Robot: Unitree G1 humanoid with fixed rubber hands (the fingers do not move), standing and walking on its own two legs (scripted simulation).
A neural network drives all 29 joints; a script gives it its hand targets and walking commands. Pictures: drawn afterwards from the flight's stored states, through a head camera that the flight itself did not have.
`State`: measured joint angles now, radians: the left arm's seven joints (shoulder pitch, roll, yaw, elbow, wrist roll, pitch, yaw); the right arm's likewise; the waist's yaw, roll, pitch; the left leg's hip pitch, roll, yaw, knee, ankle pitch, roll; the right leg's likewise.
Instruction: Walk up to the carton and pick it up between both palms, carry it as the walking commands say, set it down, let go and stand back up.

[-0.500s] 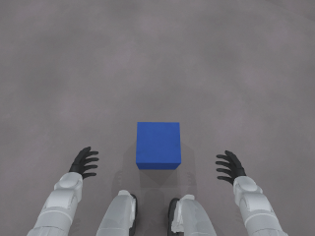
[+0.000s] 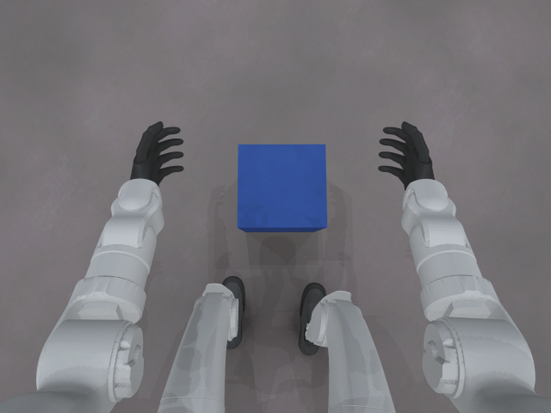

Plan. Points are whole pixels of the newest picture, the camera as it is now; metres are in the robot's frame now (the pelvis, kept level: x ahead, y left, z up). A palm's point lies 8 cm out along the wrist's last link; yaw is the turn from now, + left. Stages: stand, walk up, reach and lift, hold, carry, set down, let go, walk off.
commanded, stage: reach and lift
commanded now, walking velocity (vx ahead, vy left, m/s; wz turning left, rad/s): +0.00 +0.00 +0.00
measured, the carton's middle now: (280, 193) +0.46 +0.00 -0.54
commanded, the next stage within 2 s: none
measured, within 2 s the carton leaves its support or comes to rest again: neither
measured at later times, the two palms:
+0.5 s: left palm (170, 170) +0.43 +0.20 -0.20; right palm (388, 177) +0.44 -0.17 -0.21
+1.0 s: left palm (198, 187) +0.43 +0.19 -0.35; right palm (360, 187) +0.45 -0.16 -0.35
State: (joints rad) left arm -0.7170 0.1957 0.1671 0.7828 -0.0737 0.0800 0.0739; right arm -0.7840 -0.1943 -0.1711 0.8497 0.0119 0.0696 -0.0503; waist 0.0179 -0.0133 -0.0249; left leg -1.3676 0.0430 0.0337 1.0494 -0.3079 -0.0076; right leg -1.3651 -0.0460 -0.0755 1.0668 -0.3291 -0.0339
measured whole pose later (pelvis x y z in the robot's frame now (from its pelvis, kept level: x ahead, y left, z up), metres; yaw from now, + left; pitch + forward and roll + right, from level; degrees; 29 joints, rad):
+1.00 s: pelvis -0.03 +0.00 -0.19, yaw +0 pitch +49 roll +1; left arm -1.05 0.20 0.23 0.96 -0.12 0.01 0.12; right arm -1.07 -0.25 -0.11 0.93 0.10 0.03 -0.13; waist 0.03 -0.01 -0.02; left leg -2.13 0.04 0.00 1.75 -0.47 -0.01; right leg -2.13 -0.03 -0.04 1.77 -0.49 -0.04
